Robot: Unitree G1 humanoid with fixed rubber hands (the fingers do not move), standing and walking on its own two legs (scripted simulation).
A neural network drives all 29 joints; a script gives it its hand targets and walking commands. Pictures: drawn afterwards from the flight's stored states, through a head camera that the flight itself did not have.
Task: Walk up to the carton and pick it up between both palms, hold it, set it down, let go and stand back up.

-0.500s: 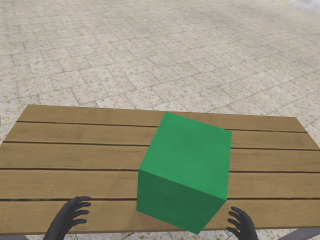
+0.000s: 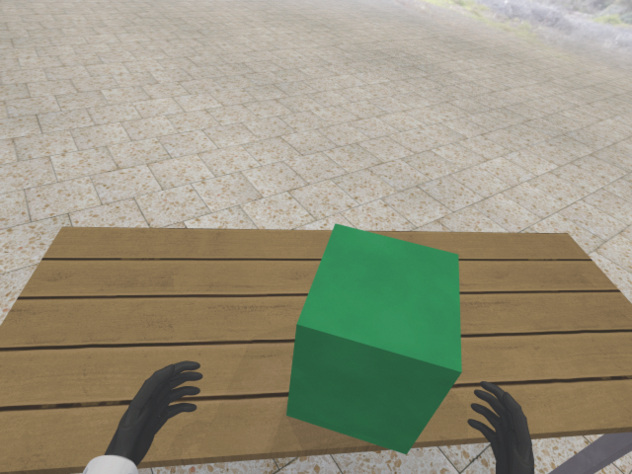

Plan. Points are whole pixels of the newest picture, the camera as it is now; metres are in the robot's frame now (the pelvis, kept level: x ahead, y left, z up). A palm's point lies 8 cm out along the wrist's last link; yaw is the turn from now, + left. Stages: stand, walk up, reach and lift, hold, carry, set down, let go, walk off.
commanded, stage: reach and lift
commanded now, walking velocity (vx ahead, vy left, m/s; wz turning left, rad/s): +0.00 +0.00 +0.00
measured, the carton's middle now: (370, 336) +0.36 -0.11 -0.04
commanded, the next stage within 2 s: none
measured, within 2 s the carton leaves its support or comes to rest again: neither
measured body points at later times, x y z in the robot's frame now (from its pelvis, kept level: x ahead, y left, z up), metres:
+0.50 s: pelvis -0.02 -0.02 +0.00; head -0.06 +0.01 +0.45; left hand +0.27 +0.15 +0.02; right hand +0.21 -0.25 +0.03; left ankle -0.07 +0.04 -0.73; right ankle +0.04 -0.23 -0.73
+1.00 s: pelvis -0.04 -0.10 +0.01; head -0.03 -0.10 +0.46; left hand +0.32 +0.10 +0.05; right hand +0.26 -0.29 +0.06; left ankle -0.07 +0.04 -0.73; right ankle +0.04 -0.23 -0.73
